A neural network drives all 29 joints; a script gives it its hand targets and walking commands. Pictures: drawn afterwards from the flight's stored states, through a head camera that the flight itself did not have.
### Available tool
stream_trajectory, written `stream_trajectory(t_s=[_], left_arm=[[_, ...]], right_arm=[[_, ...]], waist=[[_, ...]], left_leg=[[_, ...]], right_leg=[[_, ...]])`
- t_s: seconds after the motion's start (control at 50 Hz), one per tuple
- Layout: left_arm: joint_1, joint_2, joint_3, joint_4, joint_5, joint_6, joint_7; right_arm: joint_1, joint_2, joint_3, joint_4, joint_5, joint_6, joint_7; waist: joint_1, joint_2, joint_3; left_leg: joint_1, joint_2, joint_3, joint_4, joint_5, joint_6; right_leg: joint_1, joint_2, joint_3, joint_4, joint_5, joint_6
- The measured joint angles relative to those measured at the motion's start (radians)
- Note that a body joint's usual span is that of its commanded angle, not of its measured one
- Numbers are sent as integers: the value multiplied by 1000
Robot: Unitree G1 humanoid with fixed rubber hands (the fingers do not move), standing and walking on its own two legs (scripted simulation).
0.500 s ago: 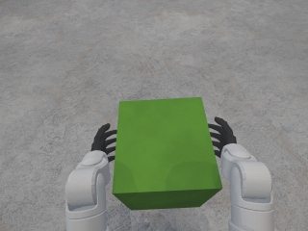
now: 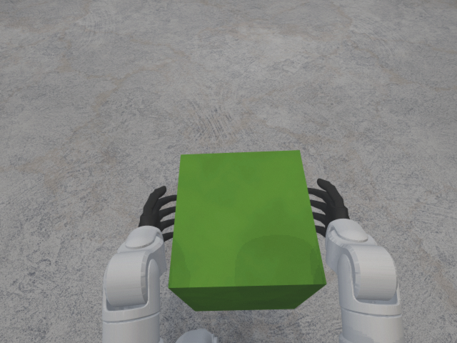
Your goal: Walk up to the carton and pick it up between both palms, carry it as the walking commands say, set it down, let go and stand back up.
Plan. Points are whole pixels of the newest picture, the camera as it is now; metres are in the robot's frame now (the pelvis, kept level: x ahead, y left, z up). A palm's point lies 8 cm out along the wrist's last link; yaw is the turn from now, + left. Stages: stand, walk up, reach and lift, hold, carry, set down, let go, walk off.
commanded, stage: carry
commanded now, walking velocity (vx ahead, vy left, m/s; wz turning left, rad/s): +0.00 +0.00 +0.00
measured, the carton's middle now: (242, 238) +0.30 +0.00 -0.02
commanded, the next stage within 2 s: none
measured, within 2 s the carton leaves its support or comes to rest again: neither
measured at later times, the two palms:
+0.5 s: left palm (185, 76) +0.74 +0.14 +0.02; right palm (294, 66) +0.74 -0.14 +0.05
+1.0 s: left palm out of the picture +1.18 +0.17 +0.04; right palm out of the picture +1.17 -0.12 +0.05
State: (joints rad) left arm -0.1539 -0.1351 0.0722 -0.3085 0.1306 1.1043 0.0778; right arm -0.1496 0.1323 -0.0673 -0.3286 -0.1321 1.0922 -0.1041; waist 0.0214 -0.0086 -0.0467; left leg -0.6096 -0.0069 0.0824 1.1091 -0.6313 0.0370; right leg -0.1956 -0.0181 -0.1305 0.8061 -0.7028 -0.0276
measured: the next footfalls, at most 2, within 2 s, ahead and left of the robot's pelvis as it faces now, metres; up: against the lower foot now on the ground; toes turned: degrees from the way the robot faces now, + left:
left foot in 0.02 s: +0.06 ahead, +0.08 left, +0.00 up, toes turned +3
right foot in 0.28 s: +0.31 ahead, -0.10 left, +0.00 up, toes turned -6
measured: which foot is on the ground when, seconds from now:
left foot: up 0.00-0.00, down 0.02-0.30, up 0.32-0.52, down 0.54-0.94, up 0.96-1.00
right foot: down 0.00-0.02, up 0.04-0.26, down 0.28-0.54, up 0.56-0.90, down 0.92-1.00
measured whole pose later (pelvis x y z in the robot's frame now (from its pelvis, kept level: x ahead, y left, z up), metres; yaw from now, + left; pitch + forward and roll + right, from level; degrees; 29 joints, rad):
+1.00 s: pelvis +0.91 +0.04 +0.02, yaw -4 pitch +6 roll -6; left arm -0.07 -0.13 0.07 -0.04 0.12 0.71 0.08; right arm -0.07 0.13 -0.07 -0.03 -0.13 0.71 -0.10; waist 0.03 0.05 -0.06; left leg -0.37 -0.04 0.03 1.37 -0.55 0.06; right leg -0.51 0.06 -0.20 0.74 -0.33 -0.11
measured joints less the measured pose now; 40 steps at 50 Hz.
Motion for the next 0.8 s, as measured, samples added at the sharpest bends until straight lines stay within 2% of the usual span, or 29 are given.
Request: stream_trajectory(t_s=[0.02, 0.04, 0.06, 0.1, 0.12, 0.16, 0.2, 0.22, 0.26, 0.28, 0.32, 0.36, 0.4, 0.42, 0.46, 0.48, 0.52, 0.54, 0.58, 0.6, 0.64, 0.68, 0.74, 0.8], left_arm=[[4, 1, 0, 1, 0, 0, 0], [11, 3, 5, 10, 0, -10, 1], [20, 4, 10, 18, 0, -18, 2], [27, 4, 16, 66, 0, -55, 2], [26, 5, 17, 97, 0, -85, 0], [26, 5, 26, 148, 0, -150, -7], [27, 5, 33, 178, 0, -208, -8], [31, 6, 29, 178, 0, -226, -9], [42, 6, 13, 151, 0, -238, -11], [43, 6, 8, 138, 0, -241, -12], [43, 6, -11, 128, -4, -250, -12], [43, 5, -22, 99, -13, -219, -9], [54, 5, -19, 98, -13, -217, -8], [58, 5, -19, 98, -13, -217, -7], [73, 6, -24, 90, -13, -215, 1], [83, 6, -25, 90, -13, -215, 4], [94, 7, -28, 97, -13, -214, 9], [97, 8, -30, 102, -13, -215, 11], [97, 10, -14, 111, -13, -233, 10], [97, 9, -4, 137, -13, -261, 7], [96, 9, -5, 163, -13, -288, 7], [96, 9, -6, 169, -13, -314, 8], [96, 9, -6, 170, -13, -337, 7], [96, 9, -15, 169, -13, -339, 6]], right_arm=[[3, 0, 2, 4, 0, -3, 0], [6, 1, 7, 30, 0, -21, 2], [7, 1, 13, 54, 0, -36, 3], [8, 0, 9, 109, 0, -76, 4], [11, 0, 4, 134, 0, -104, 5], [13, 0, 1, 176, 0, -162, 5], [20, 0, 4, 212, 0, -225, 5], [33, -1, 9, 203, 0, -242, 2], [55, -2, 22, 161, 0, -250, -10], [62, -4, 24, 139, 0, -250, -12], [71, -6, 16, 92, 0, -238, -12], [85, -6, 16, 44, 0, -202, -13], [85, -6, 20, 53, 1, -199, -12], [85, -6, 21, 58, 1, -201, -10], [88, -7, 24, 62, 1, -202, -6], [90, -5, 23, 72, 1, -205, -2], [101, -6, 23, 98, 1, -223, 5], [112, -5, 24, 110, 1, -235, 6], [111, -4, 33, 147, 1, -257, 7], [105, -5, 31, 180, 1, -277, 10], [105, -5, 29, 199, 0, -299, 7], [106, -5, 28, 203, 0, -322, 6], [106, -4, 29, 203, 0, -343, 4], [109, -5, 30, 174, 0, -325, -9]], waist=[[-1, -9, -1], [-1, -28, -1], [-2, -38, 1], [-2, -24, 1], [-2, -12, 1], [-1, 9, 2], [0, 22, 2], [1, 31, 2], [2, 50, 6], [3, 56, 5], [4, 76, 4], [4, 59, 2], [3, 24, -2], [2, 8, -1], [2, -18, -2], [1, -25, 2], [1, -24, 5], [0, -25, 4], [-1, -52, 6], [-1, -53, 6], [0, -27, 6], [1, 4, 6], [1, 38, 7], [2, 57, 7]], left_leg=[[11, -3, 2, -139, 134, 1], [46, -7, 15, -154, 134, 14], [87, -7, 27, -150, 74, 33], [172, 1, 43, -164, 11, 49], [215, 2, 44, -192, -5, 49], [294, 2, 45, -266, -19, 49], [366, 3, 42, -336, -31, 45], [401, 6, 35, -360, -39, 43], [459, 19, 25, -346, -44, 38], [462, 26, 23, -278, -32, 37], [363, 42, -9, 37, 51, 12], [215, 11, -46, 357, 11, 9], [52, -19, -50, 524, -87, 9], [-37, -26, -51, 542, -151, 9], [-193, -24, -53, 450, -175, 9], [-224, -21, -55, 297, -105, 9], [-195, -20, -54, -111, 245, 8], [-151, -23, -49, -234, 403, 14], [-84, -27, -11, -194, 281, 72], [-46, -26, 5, -191, 247, 86], [37, -24, 18, -233, 208, 96], [122, -24, 21, -313, 191, 96], [246, -24, 21, -433, 182, 96], [372, -25, 11, -518, 163, 96]], right_leg=[[19, 0, 5, 27, 1, 0], [14, -11, 21, 104, 28, 7], [-13, -9, 52, 234, 47, 26], [-87, 19, 104, 484, 54, 31], [-132, 30, 117, 572, 50, 31], [-242, 35, 130, 642, 37, 28], [-362, 35, 124, 618, 24, 22], [-403, 35, 107, 540, 30, 21], [-414, 45, 54, 230, 153, 21], [-396, 53, 28, 70, 302, 19], [-350, 56, -2, 93, 200, -22], [-300, 50, -21, 113, 129, -41], [-233, 47, -21, 80, 90, -43], [-199, 47, -18, 58, 77, -43], [-130, 48, -1, 23, 54, -38], [-86, 48, 14, 9, 50, -34], [-4, 48, 37, 25, 67, -30], [25, 43, 45, 78, 89, -29], [2, 44, 103, 287, 124, 15], [-22, 52, 127, 387, 133, 23], [-86, 65, 140, 525, 136, 24], [-174, 67, 132, 581, 139, 25], [-324, 66, 112, 550, 152, 25], [-404, 66, 61, 321, 230, 14]])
